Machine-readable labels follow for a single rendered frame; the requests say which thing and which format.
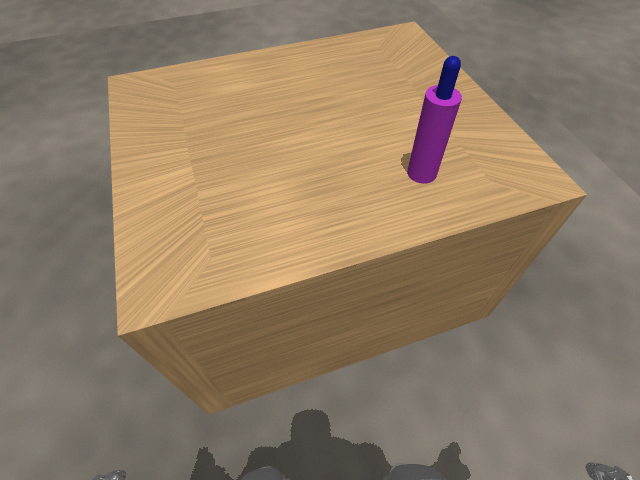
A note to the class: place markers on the bottle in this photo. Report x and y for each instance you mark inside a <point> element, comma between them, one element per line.
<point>439,110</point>

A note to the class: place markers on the right robot hand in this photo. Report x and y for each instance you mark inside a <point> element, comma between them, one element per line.
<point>603,472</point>

